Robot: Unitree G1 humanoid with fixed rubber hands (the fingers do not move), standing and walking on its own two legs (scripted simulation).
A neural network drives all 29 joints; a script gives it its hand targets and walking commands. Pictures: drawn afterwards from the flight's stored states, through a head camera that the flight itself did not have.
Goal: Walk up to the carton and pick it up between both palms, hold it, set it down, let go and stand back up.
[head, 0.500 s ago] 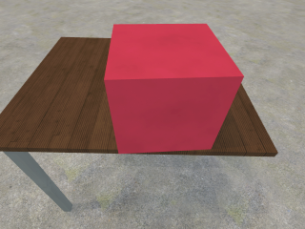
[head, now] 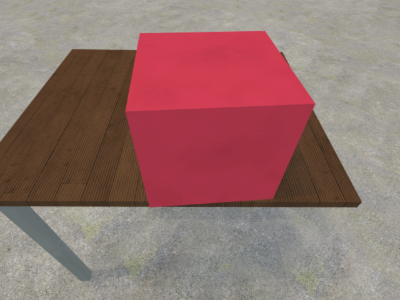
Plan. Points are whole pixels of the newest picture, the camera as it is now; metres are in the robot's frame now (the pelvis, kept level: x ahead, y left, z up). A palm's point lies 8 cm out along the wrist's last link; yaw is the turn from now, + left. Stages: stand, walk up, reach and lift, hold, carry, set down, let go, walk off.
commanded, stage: stand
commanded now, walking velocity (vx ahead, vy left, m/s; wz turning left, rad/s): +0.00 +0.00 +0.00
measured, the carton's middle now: (208, 118) +0.49 +0.00 +0.11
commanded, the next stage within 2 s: none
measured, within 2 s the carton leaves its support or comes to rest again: neither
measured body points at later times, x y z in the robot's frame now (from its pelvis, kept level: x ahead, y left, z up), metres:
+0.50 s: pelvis +0.00 +0.00 +0.00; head +0.01 -0.01 +0.45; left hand +0.06 +0.26 -0.13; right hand +0.04 -0.27 -0.13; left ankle +0.02 +0.12 -0.74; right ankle +0.03 -0.13 -0.74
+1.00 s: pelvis +0.01 -0.01 +0.00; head +0.01 +0.00 +0.45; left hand +0.05 +0.26 -0.13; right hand +0.04 -0.27 -0.13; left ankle +0.02 +0.12 -0.74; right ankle +0.03 -0.13 -0.74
